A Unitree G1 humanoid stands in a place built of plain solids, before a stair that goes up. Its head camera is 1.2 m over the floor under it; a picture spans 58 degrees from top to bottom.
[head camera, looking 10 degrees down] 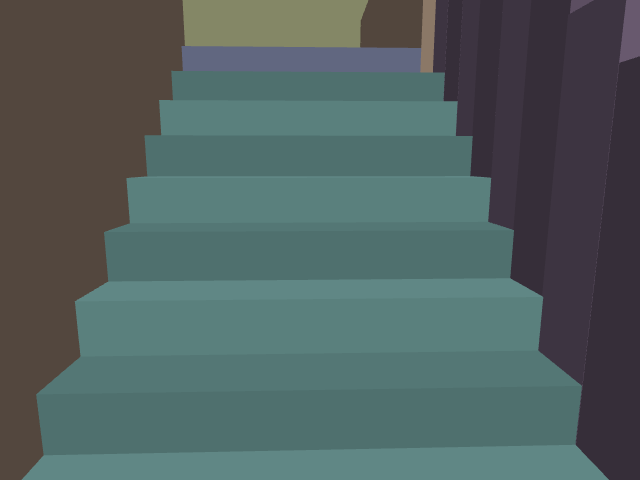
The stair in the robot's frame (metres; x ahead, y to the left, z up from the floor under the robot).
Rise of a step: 0.19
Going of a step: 0.24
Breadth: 1.54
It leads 2 degrees to the left of straight ahead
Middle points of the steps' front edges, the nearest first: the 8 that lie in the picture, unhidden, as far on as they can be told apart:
1.13 0.02 0.57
1.37 0.02 0.76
1.61 0.03 0.95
1.85 0.04 1.14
2.09 0.05 1.33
2.33 0.05 1.52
2.57 0.06 1.71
2.81 0.07 1.90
